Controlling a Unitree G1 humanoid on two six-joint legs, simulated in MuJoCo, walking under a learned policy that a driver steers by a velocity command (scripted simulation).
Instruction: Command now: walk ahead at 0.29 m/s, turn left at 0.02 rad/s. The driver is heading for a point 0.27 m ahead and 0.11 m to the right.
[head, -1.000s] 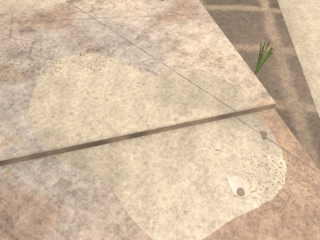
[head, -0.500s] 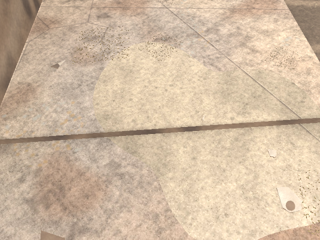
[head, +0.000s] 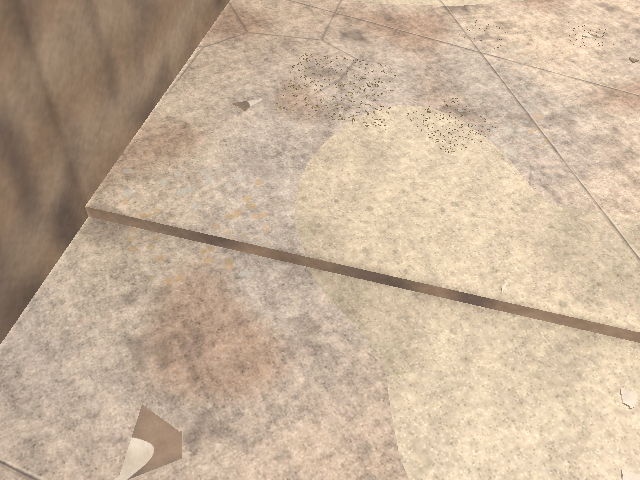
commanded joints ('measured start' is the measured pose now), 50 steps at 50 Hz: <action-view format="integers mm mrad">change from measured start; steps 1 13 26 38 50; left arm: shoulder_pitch -106 -196 -85 -131 -104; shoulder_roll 126 -22 17 -36 8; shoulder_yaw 28 -27 -32 -56 -38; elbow -86 -96 -41 72 197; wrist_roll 4 14 16 49 25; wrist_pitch -38 -62 -40 -20 -6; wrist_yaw -6 -47 -16 -8 18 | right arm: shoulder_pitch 34 136 91 62 28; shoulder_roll -143 -144 -126 -130 -84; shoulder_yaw -30 -25 -6 -3 10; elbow -22 54 69 49 111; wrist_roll -3 -12 4 -45 -18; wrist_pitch -54 -74 -30 8 -35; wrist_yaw -14 -42 -34 -66 -49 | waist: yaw -59 -98 -9 -33 -21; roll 199 103 50 48 67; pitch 81 143 -110 18 -67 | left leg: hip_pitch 233 196 -299 60 45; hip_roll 302 220 98 164 85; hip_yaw -378 67 -126 -171 -101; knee -398 -403 624 -127 -68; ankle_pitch -187 616 -212 196 395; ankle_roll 147 45 -105 -55 -35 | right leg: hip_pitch -434 -270 318 -18 251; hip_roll -43 23 -181 10 29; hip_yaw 116 40 274 125 77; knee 115 -305 -636 -595 -507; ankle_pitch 165 550 773 -68 475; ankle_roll -4 20 -285 -49 -7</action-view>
